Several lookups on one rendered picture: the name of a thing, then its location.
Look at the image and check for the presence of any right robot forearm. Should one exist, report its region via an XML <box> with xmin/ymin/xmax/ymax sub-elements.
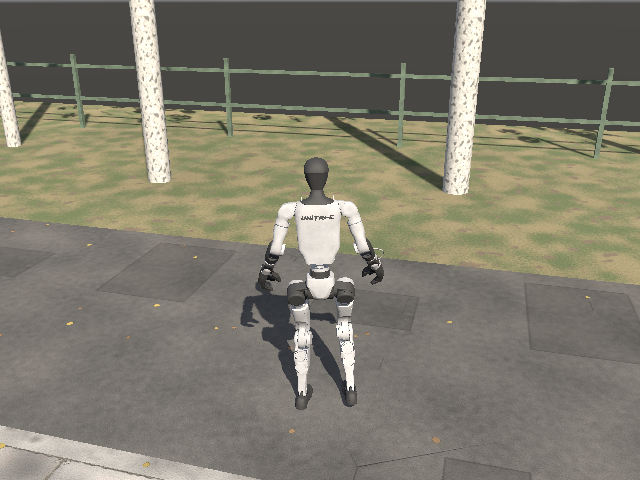
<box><xmin>360</xmin><ymin>238</ymin><xmax>381</xmax><ymax>270</ymax></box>

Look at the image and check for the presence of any robot left upper arm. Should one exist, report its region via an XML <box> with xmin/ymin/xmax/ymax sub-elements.
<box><xmin>269</xmin><ymin>202</ymin><xmax>297</xmax><ymax>256</ymax></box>

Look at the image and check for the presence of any left robot hand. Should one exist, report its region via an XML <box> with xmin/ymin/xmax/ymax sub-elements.
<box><xmin>258</xmin><ymin>270</ymin><xmax>281</xmax><ymax>291</ymax></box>

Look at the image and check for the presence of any robot right upper arm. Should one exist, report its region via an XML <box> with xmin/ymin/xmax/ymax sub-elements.
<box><xmin>338</xmin><ymin>200</ymin><xmax>370</xmax><ymax>254</ymax></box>

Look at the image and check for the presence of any robot left shin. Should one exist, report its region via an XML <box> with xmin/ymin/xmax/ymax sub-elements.
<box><xmin>294</xmin><ymin>330</ymin><xmax>310</xmax><ymax>396</ymax></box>

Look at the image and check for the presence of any robot head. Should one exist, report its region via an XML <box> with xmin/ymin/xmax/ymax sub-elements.
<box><xmin>300</xmin><ymin>157</ymin><xmax>334</xmax><ymax>205</ymax></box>

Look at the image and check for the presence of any left robot forearm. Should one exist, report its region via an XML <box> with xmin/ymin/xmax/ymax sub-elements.
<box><xmin>261</xmin><ymin>241</ymin><xmax>279</xmax><ymax>275</ymax></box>

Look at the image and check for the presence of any right robot hand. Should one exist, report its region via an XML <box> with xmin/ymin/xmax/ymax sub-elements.
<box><xmin>362</xmin><ymin>264</ymin><xmax>384</xmax><ymax>285</ymax></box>

